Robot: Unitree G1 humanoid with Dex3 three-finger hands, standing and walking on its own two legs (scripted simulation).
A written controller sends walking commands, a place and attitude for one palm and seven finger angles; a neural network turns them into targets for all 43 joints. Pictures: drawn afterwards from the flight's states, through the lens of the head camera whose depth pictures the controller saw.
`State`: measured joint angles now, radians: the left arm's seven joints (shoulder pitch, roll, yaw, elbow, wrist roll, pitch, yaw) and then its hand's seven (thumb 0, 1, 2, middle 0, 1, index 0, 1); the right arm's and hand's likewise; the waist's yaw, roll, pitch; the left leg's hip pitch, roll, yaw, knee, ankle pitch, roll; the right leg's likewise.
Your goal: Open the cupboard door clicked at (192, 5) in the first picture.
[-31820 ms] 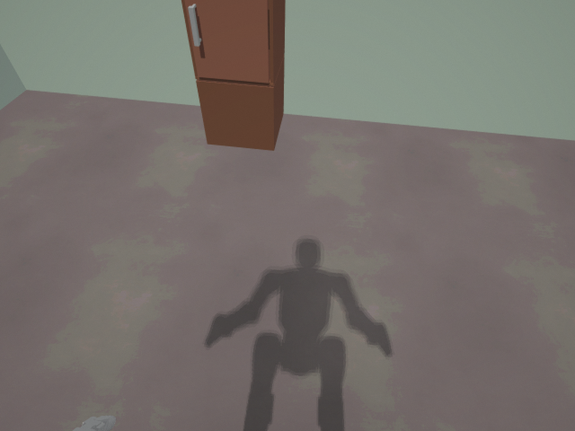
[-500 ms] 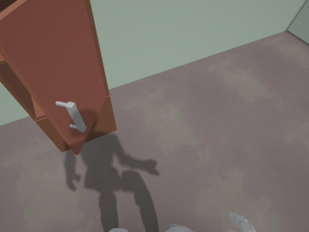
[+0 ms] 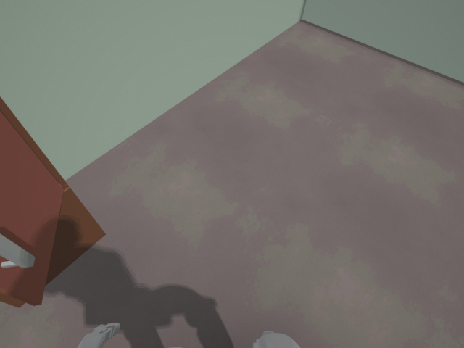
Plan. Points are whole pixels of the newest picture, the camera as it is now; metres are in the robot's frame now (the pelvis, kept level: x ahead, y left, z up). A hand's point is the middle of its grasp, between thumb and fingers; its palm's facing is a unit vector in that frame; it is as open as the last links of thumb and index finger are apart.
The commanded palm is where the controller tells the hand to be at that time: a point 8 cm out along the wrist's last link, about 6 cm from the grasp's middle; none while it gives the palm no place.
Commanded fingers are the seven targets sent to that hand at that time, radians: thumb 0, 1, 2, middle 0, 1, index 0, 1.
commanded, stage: walk to a spot facing it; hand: left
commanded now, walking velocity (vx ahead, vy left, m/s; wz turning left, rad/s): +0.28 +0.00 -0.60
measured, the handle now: out of the picture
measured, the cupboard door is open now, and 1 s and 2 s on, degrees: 49 49 49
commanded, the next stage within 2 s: turn to face it in 1.54 s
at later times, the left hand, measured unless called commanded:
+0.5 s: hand (170, 314) +0.20 +0.13 -0.17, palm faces -0.24 -0.95 -0.18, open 7.4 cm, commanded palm none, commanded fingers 0.00 0.90 0.90 -0.20 -0.30 -0.20 -0.30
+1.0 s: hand (261, 189) +0.50 -0.07 -0.15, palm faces -0.46 -0.87 -0.20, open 7.4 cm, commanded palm none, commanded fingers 0.00 0.90 0.90 -0.20 -0.30 -0.20 -0.30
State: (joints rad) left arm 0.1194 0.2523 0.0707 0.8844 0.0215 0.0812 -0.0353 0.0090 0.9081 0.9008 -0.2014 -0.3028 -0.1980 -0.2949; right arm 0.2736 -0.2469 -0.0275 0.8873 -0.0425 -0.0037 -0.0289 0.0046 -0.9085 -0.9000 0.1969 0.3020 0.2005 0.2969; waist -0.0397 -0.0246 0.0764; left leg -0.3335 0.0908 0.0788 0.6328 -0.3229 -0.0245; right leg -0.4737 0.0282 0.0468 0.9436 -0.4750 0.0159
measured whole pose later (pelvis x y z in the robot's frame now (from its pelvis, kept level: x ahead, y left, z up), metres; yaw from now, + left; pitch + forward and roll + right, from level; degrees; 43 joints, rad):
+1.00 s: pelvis +0.33 -0.19 +0.01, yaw -27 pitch +1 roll +0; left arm 0.15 0.18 0.06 0.97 0.02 -0.05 -0.01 0.00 0.91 0.90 -0.20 -0.30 -0.20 -0.29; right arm 0.31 -0.21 -0.05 1.07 -0.03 0.00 0.01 0.01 -0.91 -0.90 0.20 0.30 0.20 0.30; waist -0.05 0.00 0.07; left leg -0.45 0.13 0.09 1.02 -0.40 -0.04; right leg -0.25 -0.02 -0.10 0.52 -0.28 -0.04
